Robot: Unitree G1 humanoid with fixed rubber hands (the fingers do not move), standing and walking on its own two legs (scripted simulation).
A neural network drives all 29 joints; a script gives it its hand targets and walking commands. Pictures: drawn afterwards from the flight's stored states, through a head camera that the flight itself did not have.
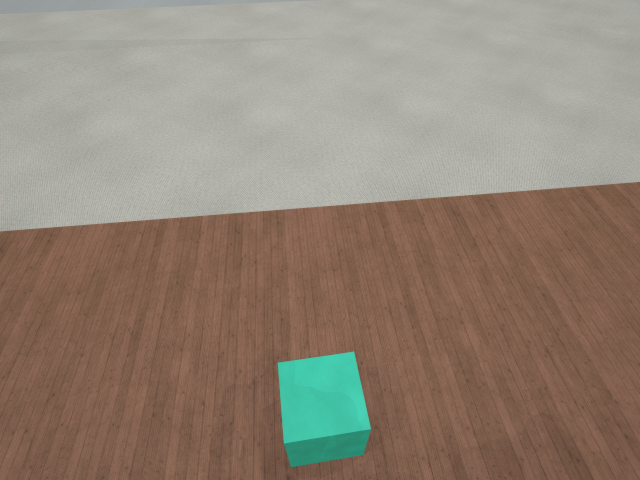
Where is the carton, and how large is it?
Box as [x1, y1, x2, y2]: [278, 352, 370, 466]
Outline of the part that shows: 353,352 278,363 283,438 291,466 363,454 370,426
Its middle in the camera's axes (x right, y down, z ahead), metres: +0.00 +0.48 +1.07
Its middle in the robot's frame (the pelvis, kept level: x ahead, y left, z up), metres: +0.42 +0.03 -0.64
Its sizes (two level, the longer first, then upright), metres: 0.210 0.200 0.250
